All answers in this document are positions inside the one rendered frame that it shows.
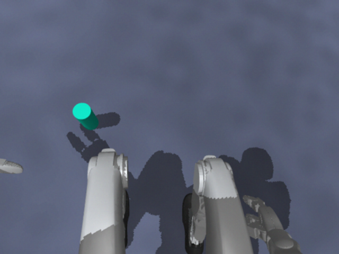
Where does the right robot hand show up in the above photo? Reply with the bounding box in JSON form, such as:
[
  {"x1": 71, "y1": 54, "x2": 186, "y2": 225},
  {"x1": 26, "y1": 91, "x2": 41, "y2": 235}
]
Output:
[{"x1": 243, "y1": 195, "x2": 283, "y2": 243}]

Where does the left robot hand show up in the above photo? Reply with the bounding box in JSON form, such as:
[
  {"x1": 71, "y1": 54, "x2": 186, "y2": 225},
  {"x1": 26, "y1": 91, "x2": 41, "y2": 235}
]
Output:
[{"x1": 0, "y1": 158, "x2": 23, "y2": 174}]

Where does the can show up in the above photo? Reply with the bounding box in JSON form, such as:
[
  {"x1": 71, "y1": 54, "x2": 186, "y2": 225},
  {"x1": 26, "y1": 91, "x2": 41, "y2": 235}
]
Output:
[{"x1": 73, "y1": 103, "x2": 99, "y2": 130}]

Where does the right robot foot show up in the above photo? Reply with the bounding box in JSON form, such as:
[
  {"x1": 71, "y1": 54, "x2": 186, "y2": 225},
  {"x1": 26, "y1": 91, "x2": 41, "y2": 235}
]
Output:
[{"x1": 182, "y1": 193, "x2": 204, "y2": 254}]

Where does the right robot arm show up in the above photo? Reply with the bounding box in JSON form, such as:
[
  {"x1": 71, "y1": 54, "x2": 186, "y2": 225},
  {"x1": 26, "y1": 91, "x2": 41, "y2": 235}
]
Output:
[{"x1": 266, "y1": 229, "x2": 302, "y2": 254}]

